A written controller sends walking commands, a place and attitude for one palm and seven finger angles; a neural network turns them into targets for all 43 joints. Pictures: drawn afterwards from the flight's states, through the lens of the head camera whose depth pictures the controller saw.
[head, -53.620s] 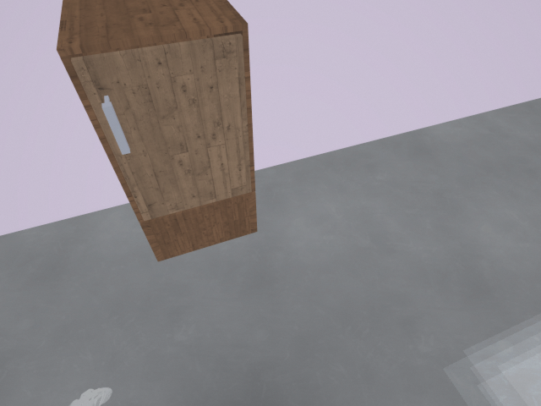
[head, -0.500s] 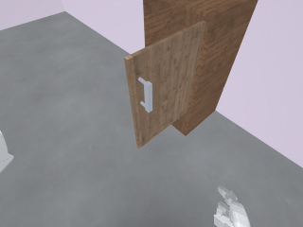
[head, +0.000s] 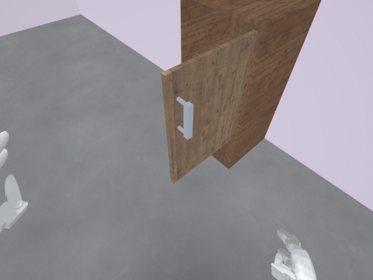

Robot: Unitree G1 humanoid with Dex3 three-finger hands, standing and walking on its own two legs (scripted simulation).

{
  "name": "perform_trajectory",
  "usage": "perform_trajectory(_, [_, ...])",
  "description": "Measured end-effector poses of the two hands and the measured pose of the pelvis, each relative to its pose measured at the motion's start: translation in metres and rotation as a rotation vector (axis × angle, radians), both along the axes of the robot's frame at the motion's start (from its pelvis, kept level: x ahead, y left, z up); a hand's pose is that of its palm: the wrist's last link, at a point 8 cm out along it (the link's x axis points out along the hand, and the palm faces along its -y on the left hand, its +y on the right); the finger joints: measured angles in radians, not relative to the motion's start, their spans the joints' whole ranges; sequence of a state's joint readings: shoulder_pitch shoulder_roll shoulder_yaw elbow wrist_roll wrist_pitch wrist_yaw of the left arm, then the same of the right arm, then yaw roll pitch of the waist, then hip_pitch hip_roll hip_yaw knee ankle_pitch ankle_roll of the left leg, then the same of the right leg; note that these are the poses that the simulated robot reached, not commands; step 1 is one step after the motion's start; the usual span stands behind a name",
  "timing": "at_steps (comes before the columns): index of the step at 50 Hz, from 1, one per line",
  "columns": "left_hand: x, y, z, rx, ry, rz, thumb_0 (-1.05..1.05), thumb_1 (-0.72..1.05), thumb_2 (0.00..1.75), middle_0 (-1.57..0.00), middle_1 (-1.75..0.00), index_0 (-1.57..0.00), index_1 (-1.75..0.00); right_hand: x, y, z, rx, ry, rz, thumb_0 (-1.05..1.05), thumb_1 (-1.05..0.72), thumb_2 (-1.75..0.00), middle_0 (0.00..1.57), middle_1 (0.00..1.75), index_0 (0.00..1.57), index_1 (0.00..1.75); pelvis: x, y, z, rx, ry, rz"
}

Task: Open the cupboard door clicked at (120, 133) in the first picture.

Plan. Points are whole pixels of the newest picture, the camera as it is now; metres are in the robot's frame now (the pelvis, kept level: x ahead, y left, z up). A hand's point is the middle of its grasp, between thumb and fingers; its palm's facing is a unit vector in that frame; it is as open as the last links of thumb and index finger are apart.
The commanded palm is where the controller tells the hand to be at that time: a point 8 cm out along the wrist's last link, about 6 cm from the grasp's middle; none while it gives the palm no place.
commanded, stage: stop stepping back and stand still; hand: left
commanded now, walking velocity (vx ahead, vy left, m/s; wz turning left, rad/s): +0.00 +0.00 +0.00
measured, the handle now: (184, 118) +0.60 +0.04 -0.05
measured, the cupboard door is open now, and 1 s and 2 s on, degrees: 89 89 89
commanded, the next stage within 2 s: let the arm hang, fingers relaxed in 0.28 s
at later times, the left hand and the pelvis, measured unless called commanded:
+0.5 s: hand (57, 245) +0.18 +0.27 -0.01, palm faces +0.17 -0.86 -0.48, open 7.4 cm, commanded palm none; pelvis -0.02 +0.01 -0.01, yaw +2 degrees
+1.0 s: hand out of the picture -0.03 +0.19 -0.17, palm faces +0.06 -0.97 -0.25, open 7.3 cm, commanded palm none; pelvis -0.02 -0.01 +0.00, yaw +3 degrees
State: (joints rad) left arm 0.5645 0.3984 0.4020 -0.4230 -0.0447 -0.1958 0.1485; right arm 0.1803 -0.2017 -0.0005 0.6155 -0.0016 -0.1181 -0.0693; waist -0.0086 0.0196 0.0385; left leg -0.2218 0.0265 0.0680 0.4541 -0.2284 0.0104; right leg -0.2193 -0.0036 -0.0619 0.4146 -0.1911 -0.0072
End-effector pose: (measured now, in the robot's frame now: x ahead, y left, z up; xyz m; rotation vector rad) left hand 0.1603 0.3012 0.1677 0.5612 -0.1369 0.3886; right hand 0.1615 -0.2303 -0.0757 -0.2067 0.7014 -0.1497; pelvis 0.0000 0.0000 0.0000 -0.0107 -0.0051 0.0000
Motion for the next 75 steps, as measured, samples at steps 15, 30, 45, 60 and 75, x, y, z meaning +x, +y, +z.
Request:
perform_trajectory(15, [-0.013, 0.004, 0.003, -0.008, -0.019, 0.011, 0.02, 0.89, 0.9, -0.21, -0.3, -0.21, -0.3, -0.024, 0.006, -0.006, -0.017, 0.062, 0.014, 0.01, -0.9, -0.9, 0.2, 0.3, 0.2, 0.3, -0.01, 0.006, 0.002, -0.003, -0.004, 0.011])
perform_trajectory(30, [-0.065, -0.04, -0.263, -0.421, 1.06, 0.089, 0.01, 0.91, 0.9, -0.19, -0.3, -0.2, -0.3, -0.065, -0.014, -0.059, 0.026, 0.334, 0.031, 0.01, -0.9, -0.9, 0.2, 0.3, 0.2, 0.3, -0.02, 0.006, -0.011, 0.022, 0.015, 0.031])
perform_trajectory(45, [-0.196, -0.07, -0.309, -0.6, 1.453, 0.304, 0.0, 0.96, 0.9, -0.2, -0.3, -0.2, -0.3, -0.177, -0.009, -0.074, 0.052, 0.739, -0.038, 0.01, -0.91, -0.9, 0.2, 0.3, 0.2, 0.3, -0.019, -0.01, -0.004, 0.005, -0.008, 0.054])
perform_trajectory(60, [-0.171, -0.085, -0.311, -0.629, 1.414, 0.266, 0.0, 0.91, 0.9, -0.19, -0.3, -0.2, -0.3, -0.176, 0.018, -0.079, 0.115, 0.729, -0.046, 0.01, -0.91, -0.9, 0.2, 0.3, 0.2, 0.3, -0.011, -0.007, -0.001, 0.013, -0.02, 0.043])
perform_trajectory(75, [-0.167, -0.086, -0.311, -0.645, 1.429, 0.27, 0.01, 0.92, 0.9, -0.2, -0.3, -0.2, -0.3, -0.163, 0.016, -0.075, 0.096, 0.718, -0.056, 0.01, -0.91, -0.9, 0.2, 0.3, 0.19, 0.3, 0.0, -0.004, 0.001, 0.014, -0.018, 0.042])
